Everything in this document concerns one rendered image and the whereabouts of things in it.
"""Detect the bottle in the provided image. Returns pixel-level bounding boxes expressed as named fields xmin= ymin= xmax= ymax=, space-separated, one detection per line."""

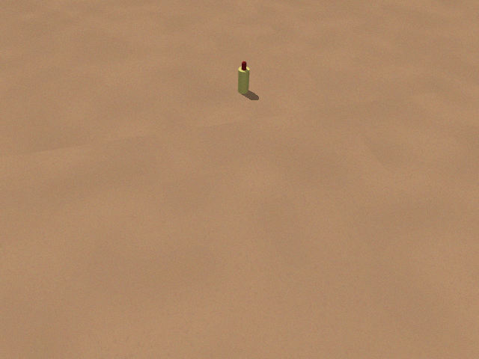
xmin=238 ymin=61 xmax=249 ymax=94

